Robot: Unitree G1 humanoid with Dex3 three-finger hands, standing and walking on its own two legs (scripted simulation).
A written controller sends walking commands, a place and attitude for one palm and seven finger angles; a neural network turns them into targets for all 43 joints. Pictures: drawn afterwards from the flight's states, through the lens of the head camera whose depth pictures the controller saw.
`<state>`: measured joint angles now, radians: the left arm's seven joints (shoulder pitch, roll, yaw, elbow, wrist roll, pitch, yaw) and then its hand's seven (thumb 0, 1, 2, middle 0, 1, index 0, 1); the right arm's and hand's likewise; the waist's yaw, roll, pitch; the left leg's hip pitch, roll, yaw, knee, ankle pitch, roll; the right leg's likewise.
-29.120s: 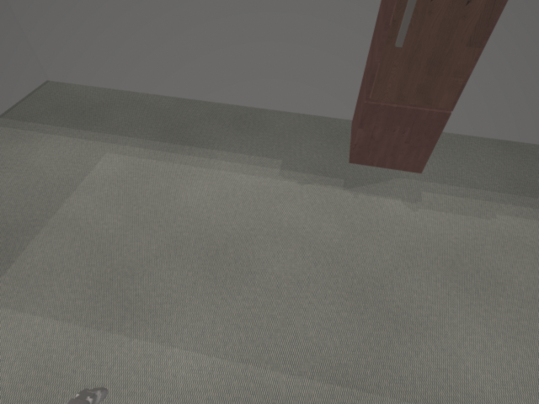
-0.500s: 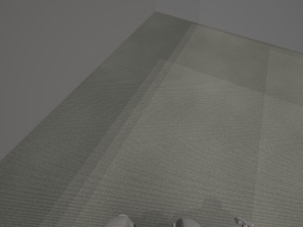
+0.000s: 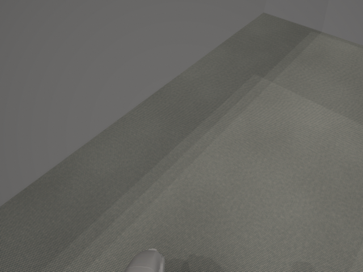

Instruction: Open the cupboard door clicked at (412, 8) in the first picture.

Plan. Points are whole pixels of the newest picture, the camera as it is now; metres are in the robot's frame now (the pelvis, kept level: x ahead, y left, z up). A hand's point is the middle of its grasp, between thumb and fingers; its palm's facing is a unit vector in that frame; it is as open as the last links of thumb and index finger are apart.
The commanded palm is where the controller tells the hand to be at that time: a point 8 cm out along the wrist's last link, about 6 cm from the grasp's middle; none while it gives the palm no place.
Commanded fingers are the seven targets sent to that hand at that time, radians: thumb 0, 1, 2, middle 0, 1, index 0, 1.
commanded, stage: turn to face it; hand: left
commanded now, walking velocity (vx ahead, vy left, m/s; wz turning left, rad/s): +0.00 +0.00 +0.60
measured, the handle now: out of the picture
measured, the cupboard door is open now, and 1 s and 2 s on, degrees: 53 53 53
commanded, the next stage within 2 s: none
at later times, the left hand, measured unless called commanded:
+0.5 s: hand out of the picture +0.05 +0.23 -0.16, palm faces +0.32 -0.90 -0.30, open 7.3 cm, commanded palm none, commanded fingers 0.00 0.90 0.90 -0.20 -0.30 -0.20 -0.30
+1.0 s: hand out of the picture -0.06 +0.19 -0.19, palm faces +0.62 -0.74 -0.24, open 7.3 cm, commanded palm none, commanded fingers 0.00 0.90 0.90 -0.20 -0.30 -0.20 -0.30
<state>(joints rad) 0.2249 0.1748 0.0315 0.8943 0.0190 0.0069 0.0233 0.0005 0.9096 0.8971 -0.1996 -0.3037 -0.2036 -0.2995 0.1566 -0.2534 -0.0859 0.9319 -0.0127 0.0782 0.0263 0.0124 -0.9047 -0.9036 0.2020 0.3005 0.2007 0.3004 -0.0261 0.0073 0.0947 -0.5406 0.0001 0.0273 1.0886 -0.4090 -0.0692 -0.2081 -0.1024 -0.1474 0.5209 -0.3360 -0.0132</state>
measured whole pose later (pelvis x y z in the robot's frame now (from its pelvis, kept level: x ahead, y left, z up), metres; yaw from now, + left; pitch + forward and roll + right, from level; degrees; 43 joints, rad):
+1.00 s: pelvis +0.03 -0.01 -0.02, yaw +38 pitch +2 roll +0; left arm 0.21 0.25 0.08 0.93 0.02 0.06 0.02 0.00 0.91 0.90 -0.20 -0.30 -0.20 -0.30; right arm 0.12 -0.22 -0.06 0.89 -0.02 0.03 0.01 0.01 -0.90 -0.90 0.20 0.30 0.20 0.30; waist 0.00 -0.06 0.10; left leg -0.33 -0.01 0.06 0.64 -0.34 0.04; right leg -0.43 -0.14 -0.11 1.01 -0.54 0.07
